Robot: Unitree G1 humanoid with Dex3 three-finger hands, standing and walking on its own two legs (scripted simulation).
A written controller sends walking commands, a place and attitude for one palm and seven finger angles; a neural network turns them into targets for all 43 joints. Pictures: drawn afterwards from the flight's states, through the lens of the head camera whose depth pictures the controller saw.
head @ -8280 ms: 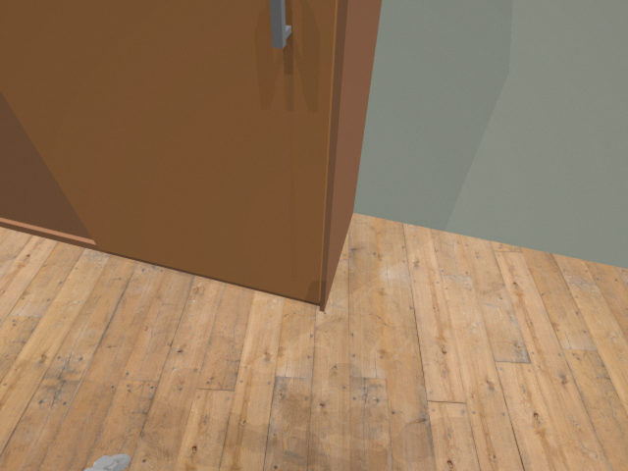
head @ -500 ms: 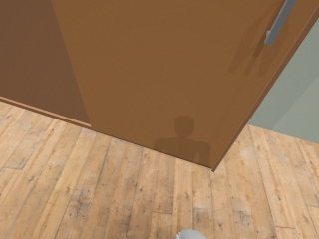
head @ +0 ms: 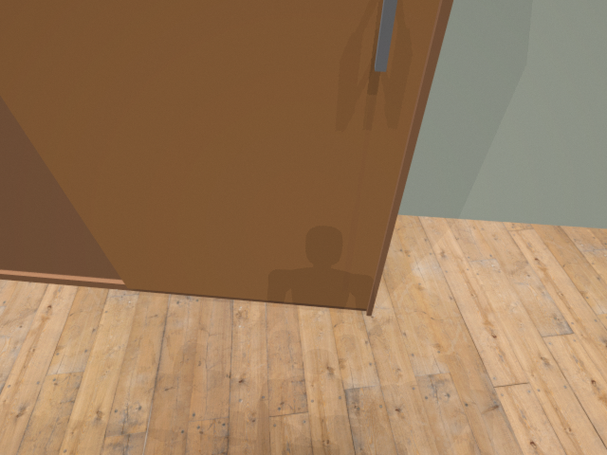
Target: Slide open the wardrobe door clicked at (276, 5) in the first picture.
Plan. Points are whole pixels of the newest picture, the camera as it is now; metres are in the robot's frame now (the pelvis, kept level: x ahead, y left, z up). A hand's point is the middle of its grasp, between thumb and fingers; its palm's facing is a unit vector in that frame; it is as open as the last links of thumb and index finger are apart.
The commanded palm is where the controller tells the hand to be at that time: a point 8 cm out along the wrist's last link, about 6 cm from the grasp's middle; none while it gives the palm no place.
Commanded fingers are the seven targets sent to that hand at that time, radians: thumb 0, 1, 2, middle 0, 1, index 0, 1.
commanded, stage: take the last steps up to it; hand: right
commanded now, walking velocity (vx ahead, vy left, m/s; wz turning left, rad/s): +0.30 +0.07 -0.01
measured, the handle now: (386, 15) +0.72 -0.10 +0.27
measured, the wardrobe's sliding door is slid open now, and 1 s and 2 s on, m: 0.00 0.00 0.00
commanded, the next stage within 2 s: come to a stop and stand still in 0.64 s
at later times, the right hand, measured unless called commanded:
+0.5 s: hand out of the picture +0.03 -0.09 -0.17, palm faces +0.12 +0.98 -0.13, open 7.4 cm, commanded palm none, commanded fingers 0.00 -0.90 -0.90 0.20 0.30 0.20 0.30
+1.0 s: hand (407, 375) +0.30 -0.16 -0.18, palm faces +0.05 +0.97 -0.24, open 7.4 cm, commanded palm none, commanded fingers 0.00 -0.90 -0.90 0.20 0.30 0.20 0.30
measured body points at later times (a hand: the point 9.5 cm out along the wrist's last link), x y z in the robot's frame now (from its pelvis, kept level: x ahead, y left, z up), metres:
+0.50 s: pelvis +0.11 +0.04 +0.00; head +0.12 +0.05 +0.45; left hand +0.14 +0.28 -0.16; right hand +0.02 -0.14 -0.16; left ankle +0.04 +0.13 -0.75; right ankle +0.19 -0.10 -0.70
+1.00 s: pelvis +0.22 +0.03 -0.01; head +0.23 +0.03 +0.44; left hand +0.26 +0.26 -0.17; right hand +0.29 -0.21 -0.16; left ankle +0.28 +0.16 -0.73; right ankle +0.24 -0.08 -0.75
